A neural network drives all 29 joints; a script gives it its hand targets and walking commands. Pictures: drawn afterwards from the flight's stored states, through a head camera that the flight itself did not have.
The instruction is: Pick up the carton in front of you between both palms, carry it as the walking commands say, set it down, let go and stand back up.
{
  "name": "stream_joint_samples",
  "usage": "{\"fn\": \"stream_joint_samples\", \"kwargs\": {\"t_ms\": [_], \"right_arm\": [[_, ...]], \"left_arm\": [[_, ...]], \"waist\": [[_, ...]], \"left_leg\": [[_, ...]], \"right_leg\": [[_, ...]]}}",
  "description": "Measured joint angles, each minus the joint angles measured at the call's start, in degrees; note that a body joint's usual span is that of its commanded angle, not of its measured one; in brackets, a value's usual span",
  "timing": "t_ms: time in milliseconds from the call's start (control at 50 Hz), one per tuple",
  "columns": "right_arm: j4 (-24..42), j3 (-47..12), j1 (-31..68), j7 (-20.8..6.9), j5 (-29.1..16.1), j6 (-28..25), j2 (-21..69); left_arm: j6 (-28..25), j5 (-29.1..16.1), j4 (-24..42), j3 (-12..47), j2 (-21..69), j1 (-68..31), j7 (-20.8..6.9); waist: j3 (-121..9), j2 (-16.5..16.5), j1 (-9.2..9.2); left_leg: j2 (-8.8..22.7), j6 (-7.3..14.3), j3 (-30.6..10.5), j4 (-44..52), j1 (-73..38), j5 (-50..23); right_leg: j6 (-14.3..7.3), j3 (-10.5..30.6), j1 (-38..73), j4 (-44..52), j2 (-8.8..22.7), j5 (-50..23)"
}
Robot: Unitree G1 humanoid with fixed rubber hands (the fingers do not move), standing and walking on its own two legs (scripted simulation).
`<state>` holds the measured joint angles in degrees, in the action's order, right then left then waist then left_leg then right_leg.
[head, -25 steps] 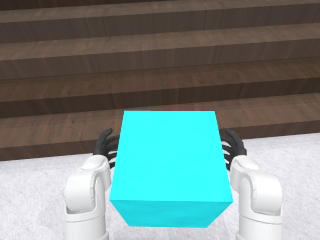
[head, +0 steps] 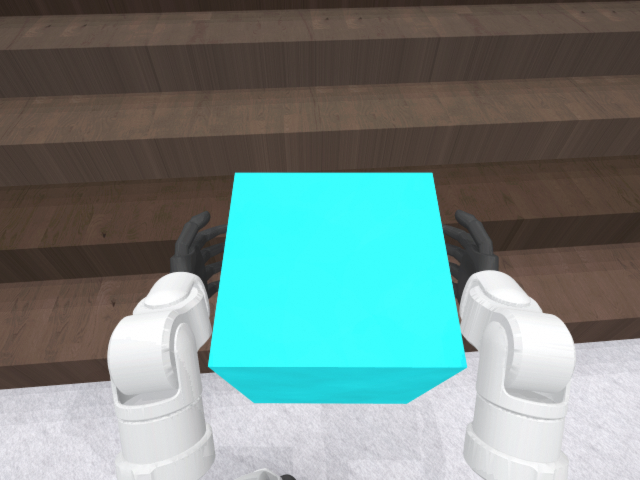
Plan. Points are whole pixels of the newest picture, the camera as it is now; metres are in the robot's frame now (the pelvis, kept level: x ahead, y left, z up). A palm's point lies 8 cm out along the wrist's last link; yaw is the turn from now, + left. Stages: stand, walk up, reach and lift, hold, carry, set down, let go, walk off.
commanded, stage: carry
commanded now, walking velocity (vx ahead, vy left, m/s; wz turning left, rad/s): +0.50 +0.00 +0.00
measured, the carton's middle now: (331, 302) +0.30 +0.00 +0.06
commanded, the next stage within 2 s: none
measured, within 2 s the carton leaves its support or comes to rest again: neither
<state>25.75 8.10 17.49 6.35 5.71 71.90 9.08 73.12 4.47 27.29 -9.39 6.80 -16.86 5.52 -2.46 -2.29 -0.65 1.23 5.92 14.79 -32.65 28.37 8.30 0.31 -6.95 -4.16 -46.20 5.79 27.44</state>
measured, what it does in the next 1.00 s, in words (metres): climbs: right foot, then left foot 0.16 m higher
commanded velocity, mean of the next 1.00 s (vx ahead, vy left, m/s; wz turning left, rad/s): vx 0.50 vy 0.00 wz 0.00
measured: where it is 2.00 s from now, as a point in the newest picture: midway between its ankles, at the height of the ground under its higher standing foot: (270, 111)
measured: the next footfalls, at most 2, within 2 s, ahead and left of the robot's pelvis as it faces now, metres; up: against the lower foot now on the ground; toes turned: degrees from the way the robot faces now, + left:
right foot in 0.42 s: +0.43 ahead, -0.08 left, +0.00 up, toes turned -6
left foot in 0.88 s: +0.74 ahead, +0.12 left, +0.16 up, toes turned +6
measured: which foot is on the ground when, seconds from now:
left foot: down 0.00-0.44, up 0.46-0.86, down 0.88-1.00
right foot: up 0.00-0.40, down 0.42-0.88, up 0.90-1.00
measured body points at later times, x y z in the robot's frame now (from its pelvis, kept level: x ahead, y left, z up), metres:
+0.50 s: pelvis +0.30 -0.02 +0.00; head +0.36 -0.02 +0.45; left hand +0.70 +0.16 +0.16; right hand +0.72 -0.14 +0.15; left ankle +0.14 +0.08 -0.62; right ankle +0.39 -0.08 -0.72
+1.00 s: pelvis +0.63 +0.06 +0.11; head +0.72 +0.03 +0.55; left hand +1.03 +0.16 +0.21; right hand +1.00 -0.14 +0.20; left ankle +0.70 +0.12 -0.55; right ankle +0.49 -0.08 -0.41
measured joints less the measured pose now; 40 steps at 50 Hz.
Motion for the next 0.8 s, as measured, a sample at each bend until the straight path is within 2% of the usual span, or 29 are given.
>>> {"fn": "stream_joint_samples", "kwargs": {"t_ms": [40, 60, 100, 160, 240, 320, 380, 420, 440, 460, 500, 540, 640, 680, 740, 780, 800], "right_arm": [[-1.19, 0.64, 2.08, 0.68, -0.02, 1.10, -0.03], [-1.49, 1.10, 2.82, 0.84, -0.18, 1.58, -0.22], [-1.95, 2.17, 4.46, 0.96, -0.61, 2.23, -0.83], [-3.98, 3.58, 8.35, 0.98, -1.44, 2.49, -2.42], [-10.25, 4.59, 15.09, 0.99, -2.48, 2.43, -5.25], [-17.84, 4.84, 21.68, 1.23, -2.62, 2.94, -7.42], [-23.32, 4.93, 26.30, 1.24, -2.42, 3.59, -8.96], [-26.16, 5.43, 28.71, 1.24, -2.70, 4.15, -10.34], [-27.56, 5.62, 30.09, 1.22, -3.09, 4.18, -11.37], [-29.10, 5.93, 31.45, 1.21, -3.43, 3.93, -12.11], [-31.11, 6.87, 32.63, 1.25, -3.38, 4.01, -12.38], [-30.89, 7.87, 32.77, 1.31, -2.40, 4.87, -11.39], [-24.37, 9.53, 31.96, 1.43, -0.63, 4.98, -8.42], [-20.84, 9.97, 31.00, 1.41, -0.76, 4.40, -7.73], [-16.40, 10.18, 29.22, 1.38, -1.05, 3.65, -6.85], [-15.11, 9.73, 28.40, 1.35, -0.67, 3.18, -6.07], [-15.01, 9.32, 28.08, 1.28, -0.42, 2.94, -5.73]], "left_arm": [[1.24, -0.26, -1.56, -0.77, -0.60, -2.47, 0.07], [1.74, -0.20, -2.29, -1.08, -0.55, -3.70, 0.11], [2.31, 0.18, -3.59, -1.41, -0.33, -6.19, 0.24], [2.38, 0.60, -6.02, -1.56, -0.87, -10.45, 0.59], [2.63, 0.71, -11.33, -1.97, -2.95, -16.76, 1.15], [3.38, 0.31, -18.00, -2.68, -5.37, -22.68, 1.77], [3.67, -0.48, -23.73, -3.43, -7.21, -27.11, 1.80], [3.57, -0.65, -28.12, -3.51, -7.91, -30.57, 1.83], [3.05, -0.51, -29.99, -3.70, -7.82, -32.06, 1.90], [2.46, -0.42, -31.43, -3.79, -7.83, -33.15, 1.98], [2.12, -0.70, -33.38, -4.02, -7.71, -33.87, 2.32], [2.56, -1.15, -32.90, -4.78, -7.28, -33.10, 2.65], [2.27, -1.51, -25.54, -7.26, -5.18, -30.69, 3.20], [1.38, -1.25, -22.27, -7.61, -3.99, -29.80, 3.22], [0.21, -1.22, -18.53, -7.47, -2.80, -28.31, 3.18], [-0.14, -1.59, -17.15, -7.55, -2.87, -27.29, 3.03], [-0.04, -2.30, -16.81, -7.78, -3.15, -26.93, 2.21]], "waist": [[1.28, 0.59, -0.73], [1.82, 0.79, -0.98], [2.61, 1.04, -1.35], [3.16, 1.35, -1.80], [2.73, 1.39, -1.71], [1.97, 1.17, -1.05], [1.74, 1.50, -0.22], [1.93, 1.36, 0.73], [2.40, 2.40, 1.85], [3.28, 3.55, 2.98], [4.96, 4.27, 4.23], [6.54, 4.05, 4.83], [9.48, 3.08, 4.68], [9.73, 3.25, 4.82], [9.67, 3.33, 5.65], [9.49, 3.20, 5.86], [9.31, 2.71, 5.64]], "left_leg": [[0.27, 0.13, -0.12, 0.65, -2.12, 1.24], [0.21, 0.02, -0.26, 2.04, -3.59, 1.54], [0.00, -0.20, -0.60, 5.39, -6.69, 1.86], [-0.18, -0.56, -1.36, 9.22, -10.84, 2.63], [-0.40, -1.36, -2.39, 12.18, -15.89, 5.04], [-0.76, -2.83, -3.15, 13.22, -20.94, 8.99], [-0.44, -4.27, -3.57, 10.06, -23.64, 14.18], [0.46, -4.52, -3.25, 0.27, -22.57, 19.03], [1.76, -4.01, -4.09, -7.98, -20.03, 19.67], [1.93, -4.01, -7.01, -18.29, -16.08, 19.83], [0.06, -3.51, -11.90, -37.72, -7.38, 18.36], [-1.08, -2.89, -13.20, -48.98, 0.20, 15.52], [-0.55, -2.10, -12.34, -56.53, 15.82, 12.77], [0.00, -1.38, -11.94, -63.05, 22.33, 16.53], [0.52, 0.55, -11.99, -78.98, 32.93, 25.30], [1.25, 1.15, -11.42, -82.05, 38.93, 28.11], [1.73, 1.27, -10.22, -78.14, 40.57, 28.08]], "right_leg": [[-1.62, 3.64, -9.60, -16.89, -1.58, -2.35], [-2.42, 4.20, -13.69, -21.02, -1.88, -4.25], [-3.32, 4.29, -20.45, -22.50, -1.66, -7.80], [-3.33, 3.98, -27.85, -18.15, -0.96, -11.04], [-2.48, 3.23, -33.39, -8.86, -0.50, -14.71], [-2.55, 1.60, -33.91, 2.91, -1.16, -19.69], [-3.88, -0.36, -31.38, 10.01, -3.12, -22.68], [-4.66, -2.39, -26.44, 15.65, -4.44, -24.55], [-5.43, -2.96, -25.57, 14.54, -5.23, -20.91], [-6.08, -3.25, -25.91, 11.96, -6.01, -18.30], [-6.86, -3.30, -24.93, 10.67, -6.70, -16.14], [-6.70, -2.91, -22.64, 12.50, -6.90, -15.69], [-5.98, -1.83, -16.94, 17.39, -6.21, -13.68], [-5.56, -1.39, -14.65, 18.74, -6.15, -12.39], [-4.38, 0.00, -10.03, 20.36, -5.68, -9.70], [-2.90, 1.07, -5.58, 22.64, -4.68, -8.10], [-2.68, 1.50, -2.80, 25.11, -3.67, -10.14]]}}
